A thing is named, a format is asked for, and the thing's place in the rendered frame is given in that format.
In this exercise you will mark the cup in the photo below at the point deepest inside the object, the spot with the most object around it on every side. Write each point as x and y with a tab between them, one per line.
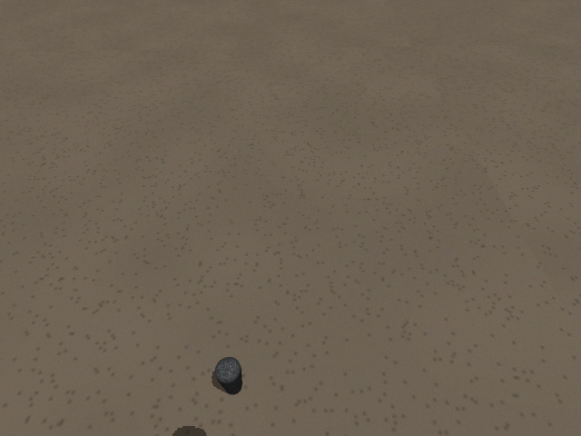
228	374

